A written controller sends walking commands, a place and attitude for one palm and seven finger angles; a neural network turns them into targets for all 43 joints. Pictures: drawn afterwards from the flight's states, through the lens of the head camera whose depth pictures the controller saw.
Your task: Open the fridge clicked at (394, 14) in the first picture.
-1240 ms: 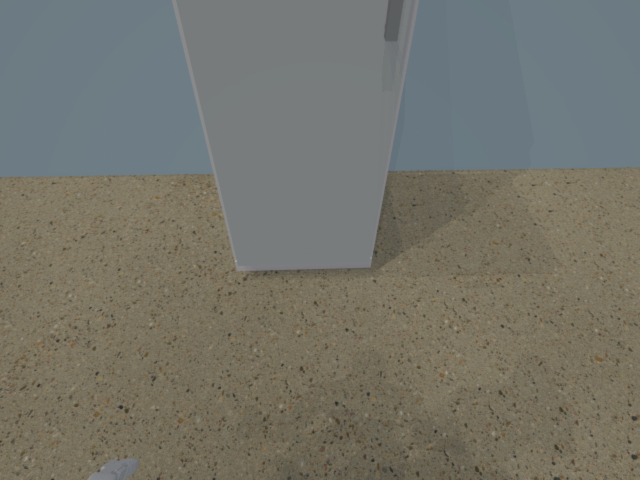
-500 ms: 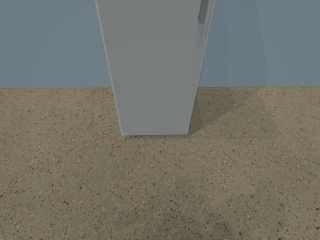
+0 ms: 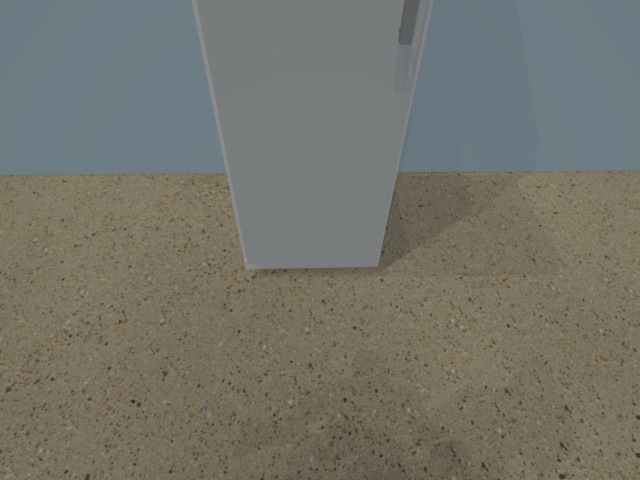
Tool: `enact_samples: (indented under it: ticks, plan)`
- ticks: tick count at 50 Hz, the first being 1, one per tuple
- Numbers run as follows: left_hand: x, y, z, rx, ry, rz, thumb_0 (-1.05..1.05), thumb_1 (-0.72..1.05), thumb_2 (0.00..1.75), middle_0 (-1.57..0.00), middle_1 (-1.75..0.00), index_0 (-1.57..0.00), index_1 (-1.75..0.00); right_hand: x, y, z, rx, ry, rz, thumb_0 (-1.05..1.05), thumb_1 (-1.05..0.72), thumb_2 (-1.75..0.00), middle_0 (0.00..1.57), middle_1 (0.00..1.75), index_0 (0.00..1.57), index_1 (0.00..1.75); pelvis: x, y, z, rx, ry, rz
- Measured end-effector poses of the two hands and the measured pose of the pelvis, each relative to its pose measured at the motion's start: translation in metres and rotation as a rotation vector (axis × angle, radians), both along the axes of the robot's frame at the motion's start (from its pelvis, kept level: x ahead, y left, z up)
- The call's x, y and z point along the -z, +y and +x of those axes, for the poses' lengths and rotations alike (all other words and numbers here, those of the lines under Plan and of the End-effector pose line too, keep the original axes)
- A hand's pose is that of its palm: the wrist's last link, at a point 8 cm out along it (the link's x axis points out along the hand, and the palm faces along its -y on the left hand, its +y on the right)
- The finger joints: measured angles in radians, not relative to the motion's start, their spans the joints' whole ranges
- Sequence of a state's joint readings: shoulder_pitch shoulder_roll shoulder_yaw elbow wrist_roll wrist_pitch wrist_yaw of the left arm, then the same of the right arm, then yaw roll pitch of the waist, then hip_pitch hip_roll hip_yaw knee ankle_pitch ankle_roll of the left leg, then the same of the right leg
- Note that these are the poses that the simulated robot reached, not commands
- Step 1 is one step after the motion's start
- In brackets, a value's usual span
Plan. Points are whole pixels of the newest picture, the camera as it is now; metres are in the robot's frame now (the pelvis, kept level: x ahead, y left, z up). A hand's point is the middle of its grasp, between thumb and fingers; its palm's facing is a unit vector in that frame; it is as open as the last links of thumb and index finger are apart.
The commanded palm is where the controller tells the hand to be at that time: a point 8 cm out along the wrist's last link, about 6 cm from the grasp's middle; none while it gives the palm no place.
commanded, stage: look at it before walking up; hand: right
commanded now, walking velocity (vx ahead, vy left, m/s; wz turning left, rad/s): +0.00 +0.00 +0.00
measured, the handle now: out of the picture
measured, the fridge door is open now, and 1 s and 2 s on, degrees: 0 0 0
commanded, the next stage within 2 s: take the last steps up to it in 0.20 s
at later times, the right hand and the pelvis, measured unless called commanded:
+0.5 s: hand out of the picture +0.07 -0.24 -0.17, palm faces -0.02 +0.96 -0.29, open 7.4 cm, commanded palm none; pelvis +0.02 -0.01 +0.00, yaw +1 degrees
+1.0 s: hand (442, 418) +0.27 -0.18 -0.19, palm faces -0.09 +0.97 -0.21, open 7.3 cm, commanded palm none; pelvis +0.16 +0.00 -0.03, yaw +5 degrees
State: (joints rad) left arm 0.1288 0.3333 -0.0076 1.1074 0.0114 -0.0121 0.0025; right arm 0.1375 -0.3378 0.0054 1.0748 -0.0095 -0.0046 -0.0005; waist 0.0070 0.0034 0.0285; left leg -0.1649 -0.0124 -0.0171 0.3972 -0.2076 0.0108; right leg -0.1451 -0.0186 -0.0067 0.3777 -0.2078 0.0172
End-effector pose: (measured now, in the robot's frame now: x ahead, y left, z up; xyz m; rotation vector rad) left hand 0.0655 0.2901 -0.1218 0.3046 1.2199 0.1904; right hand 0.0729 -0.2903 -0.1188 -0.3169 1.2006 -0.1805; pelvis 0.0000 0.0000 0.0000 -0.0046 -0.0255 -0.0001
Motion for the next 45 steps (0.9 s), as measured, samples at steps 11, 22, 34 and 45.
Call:
enact_samples:
  ticks: [11, 22, 34, 45]
  plan:
    - [-0.002, -0.002, 0.007, 0.002, -0.005, 0.004, 0.01, 0.90, 0.90, -0.20, -0.30, -0.20, -0.30, 0.001, -0.004, 0.000, 0.004, 0.011, -0.003, 0.00, -0.90, -0.90, 0.20, 0.30, 0.20, 0.30, 0.000, -0.002, 0.004, -0.001, 0.000, 0.001]
    - [0.002, -0.012, 0.010, -0.001, -0.013, -0.010, 0.01, 0.90, 0.90, -0.20, -0.30, -0.20, -0.30, 0.006, 0.000, -0.001, 0.015, 0.014, 0.010, 0.00, -0.90, -0.90, 0.20, 0.30, 0.20, 0.29, 0.002, -0.005, 0.010, -0.010, -0.003, 0.003]
    - [0.028, -0.074, -0.026, -0.112, 0.127, -0.090, 0.01, 0.91, 0.90, -0.20, -0.29, -0.20, -0.30, 0.049, 0.030, -0.043, 0.089, 0.233, 0.167, 0.00, -0.90, -0.90, 0.20, 0.30, 0.20, 0.29, 0.018, -0.026, 0.062, -0.052, 0.015, 0.013]
    - [0.013, -0.130, -0.095, -0.305, 0.423, -0.187, 0.01, 0.91, 0.90, -0.20, -0.29, -0.20, -0.30, 0.039, 0.045, 0.099, -0.017, 0.139, 0.168, 0.01, -0.93, -0.90, 0.20, 0.30, 0.20, 0.29, 0.011, -0.019, 0.124, -0.084, 0.010, 0.016]
